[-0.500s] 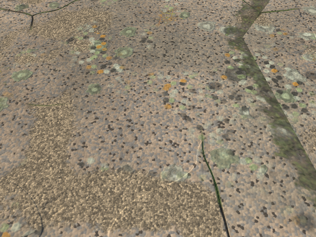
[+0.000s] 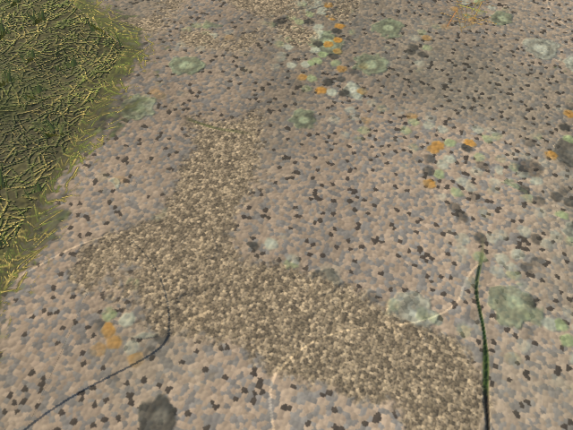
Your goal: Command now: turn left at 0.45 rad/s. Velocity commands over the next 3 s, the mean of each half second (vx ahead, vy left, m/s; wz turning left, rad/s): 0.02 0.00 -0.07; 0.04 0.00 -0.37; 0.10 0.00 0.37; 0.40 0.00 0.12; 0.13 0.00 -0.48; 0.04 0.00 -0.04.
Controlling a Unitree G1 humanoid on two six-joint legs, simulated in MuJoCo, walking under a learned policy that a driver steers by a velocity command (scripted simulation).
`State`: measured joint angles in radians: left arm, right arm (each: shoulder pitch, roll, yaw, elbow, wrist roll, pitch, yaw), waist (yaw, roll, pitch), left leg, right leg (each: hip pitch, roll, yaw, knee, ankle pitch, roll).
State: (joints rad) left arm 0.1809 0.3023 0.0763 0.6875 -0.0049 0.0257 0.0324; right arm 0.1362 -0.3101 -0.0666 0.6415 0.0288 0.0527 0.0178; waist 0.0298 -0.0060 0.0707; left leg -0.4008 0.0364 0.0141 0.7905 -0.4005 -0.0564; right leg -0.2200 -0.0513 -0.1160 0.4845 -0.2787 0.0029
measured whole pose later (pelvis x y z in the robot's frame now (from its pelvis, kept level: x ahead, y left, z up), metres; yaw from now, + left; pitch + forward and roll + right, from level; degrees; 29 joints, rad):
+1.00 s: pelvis +0.03 -0.01 +0.01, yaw -17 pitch +0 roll +1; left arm 0.15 0.27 0.03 0.69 0.01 0.01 0.02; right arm 0.15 -0.30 -0.07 0.75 0.01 0.02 -0.01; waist 0.00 0.04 0.04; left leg -0.40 0.05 -0.02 0.70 -0.26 -0.08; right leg -0.15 0.07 0.07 0.42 -0.28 -0.06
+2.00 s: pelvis +0.27 +0.03 +0.00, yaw -1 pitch +2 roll +0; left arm 0.40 0.29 0.06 0.84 -0.03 -0.05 0.02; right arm 0.12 -0.25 -0.05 0.68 -0.01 -0.08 0.03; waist 0.05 -0.02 0.06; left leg -0.35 0.00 0.08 0.51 -0.18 0.03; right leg -0.35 -0.05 0.06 1.15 -0.44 0.02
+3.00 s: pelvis +0.46 +0.04 +0.00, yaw -15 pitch +0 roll -1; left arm 0.18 0.26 0.06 0.68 0.01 0.00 0.03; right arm 0.23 -0.26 -0.03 0.76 0.01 0.00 -0.01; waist -0.01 0.00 0.02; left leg -0.26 -0.03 -0.10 0.58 -0.32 0.02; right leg -0.30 0.03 0.04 0.56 -0.33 0.01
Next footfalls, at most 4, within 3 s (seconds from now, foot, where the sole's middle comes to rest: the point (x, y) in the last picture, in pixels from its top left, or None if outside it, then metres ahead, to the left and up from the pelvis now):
0.04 left None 0.05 0.13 -0.77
0.60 right None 0.01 -0.10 -0.77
1.06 left None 0.15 0.10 -0.77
1.38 right None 0.06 -0.14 -0.77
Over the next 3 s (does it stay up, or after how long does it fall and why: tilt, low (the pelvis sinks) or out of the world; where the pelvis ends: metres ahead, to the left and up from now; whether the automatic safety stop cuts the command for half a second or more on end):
stays up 0.46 0.04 0.00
